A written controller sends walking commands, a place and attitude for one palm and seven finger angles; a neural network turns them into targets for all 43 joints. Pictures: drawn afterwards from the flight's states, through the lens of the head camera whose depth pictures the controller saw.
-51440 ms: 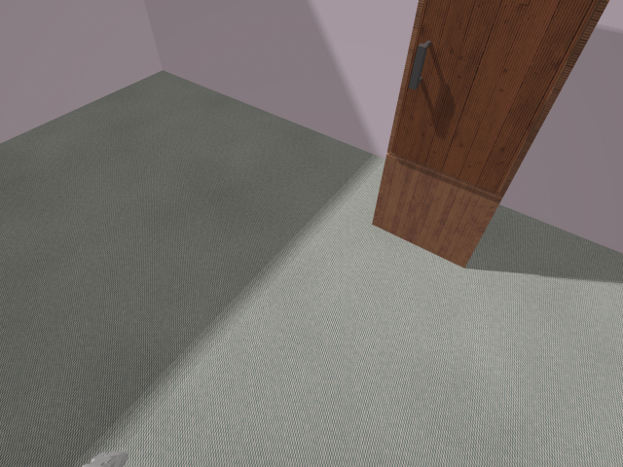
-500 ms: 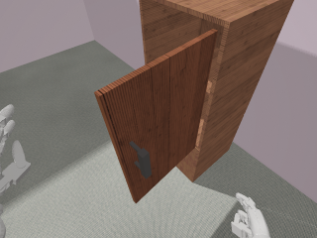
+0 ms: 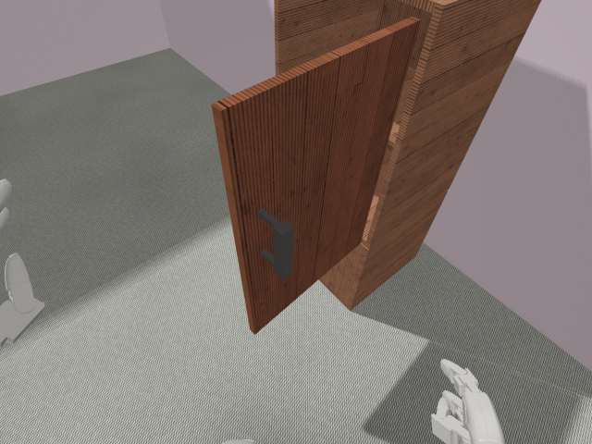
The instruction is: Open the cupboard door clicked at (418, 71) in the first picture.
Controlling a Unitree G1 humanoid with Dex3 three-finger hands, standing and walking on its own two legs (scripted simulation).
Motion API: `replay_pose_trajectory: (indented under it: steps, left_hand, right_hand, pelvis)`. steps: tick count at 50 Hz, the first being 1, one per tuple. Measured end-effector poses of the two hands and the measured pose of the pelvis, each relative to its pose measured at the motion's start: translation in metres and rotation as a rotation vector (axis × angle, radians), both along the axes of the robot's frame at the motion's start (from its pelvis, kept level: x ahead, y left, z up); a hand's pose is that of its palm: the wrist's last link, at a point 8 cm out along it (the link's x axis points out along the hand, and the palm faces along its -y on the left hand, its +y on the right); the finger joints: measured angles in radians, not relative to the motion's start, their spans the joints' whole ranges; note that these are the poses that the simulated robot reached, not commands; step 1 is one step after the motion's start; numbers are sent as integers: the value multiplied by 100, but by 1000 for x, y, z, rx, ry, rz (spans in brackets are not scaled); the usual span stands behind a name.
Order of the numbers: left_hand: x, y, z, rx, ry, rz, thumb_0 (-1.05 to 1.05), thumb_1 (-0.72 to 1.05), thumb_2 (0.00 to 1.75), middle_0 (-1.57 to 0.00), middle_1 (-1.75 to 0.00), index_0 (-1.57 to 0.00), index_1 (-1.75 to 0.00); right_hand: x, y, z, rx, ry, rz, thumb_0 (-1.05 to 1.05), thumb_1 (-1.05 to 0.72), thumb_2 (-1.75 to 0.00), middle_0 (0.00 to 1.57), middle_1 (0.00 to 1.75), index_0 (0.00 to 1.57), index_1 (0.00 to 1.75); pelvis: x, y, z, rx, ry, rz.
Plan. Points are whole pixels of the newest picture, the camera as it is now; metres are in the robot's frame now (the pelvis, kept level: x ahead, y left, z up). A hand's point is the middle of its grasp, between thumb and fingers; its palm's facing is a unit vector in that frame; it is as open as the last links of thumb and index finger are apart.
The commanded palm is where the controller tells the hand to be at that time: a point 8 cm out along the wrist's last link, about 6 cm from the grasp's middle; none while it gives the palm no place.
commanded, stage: step back with the hand held close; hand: left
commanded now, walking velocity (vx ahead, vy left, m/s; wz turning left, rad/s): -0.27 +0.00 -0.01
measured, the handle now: (274, 244) +0.41 +0.07 +0.01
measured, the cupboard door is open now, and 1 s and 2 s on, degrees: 94 94 94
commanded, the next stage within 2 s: stop stepping back and stand still in 0.44 s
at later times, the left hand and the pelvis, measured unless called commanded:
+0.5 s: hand (44, 385) +0.14 +0.22 +0.17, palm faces +0.35 -0.80 -0.50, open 7.4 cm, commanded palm +0.07 +0.27 +0.19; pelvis -0.08 -0.02 +0.00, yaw -1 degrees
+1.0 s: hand out of the picture +0.06 +0.20 +0.16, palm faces +0.44 -0.78 -0.44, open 7.4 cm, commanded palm +0.00 +0.24 +0.19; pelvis -0.14 -0.06 +0.01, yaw +0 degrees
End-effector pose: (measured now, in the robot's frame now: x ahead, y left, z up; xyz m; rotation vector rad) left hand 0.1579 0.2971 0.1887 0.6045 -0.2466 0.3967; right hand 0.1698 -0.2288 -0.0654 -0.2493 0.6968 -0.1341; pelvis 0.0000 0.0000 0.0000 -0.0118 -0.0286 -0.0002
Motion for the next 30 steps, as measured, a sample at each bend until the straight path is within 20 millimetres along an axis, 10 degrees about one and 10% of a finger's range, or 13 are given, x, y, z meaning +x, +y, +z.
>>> replay_pose_trajectory:
  steps: [16,24,30]
  left_hand:
    - [-46,8,20,52,-77,-4,2,89,90,-21,-30,-21,-30]
    - [-61,-33,-2,-27,32,-62,2,89,90,-21,-30,-20,-30]
    - [-62,-36,9,-3,50,-129,2,89,90,-22,-30,-21,-30]
  right_hand:
    - [-70,2,-6,-2,79,-14,1,-90,-90,21,30,20,30]
    - [-73,-11,-19,30,65,41,1,-90,-90,21,30,20,30]
    - [-85,-27,8,-16,46,-17,1,-90,-90,21,30,20,30]
  pelvis:
    - [-44,-5,5,-45,51,34]
    - [-79,-23,1,-11,96,-27]
    - [-87,-27,12,-8,90,-33]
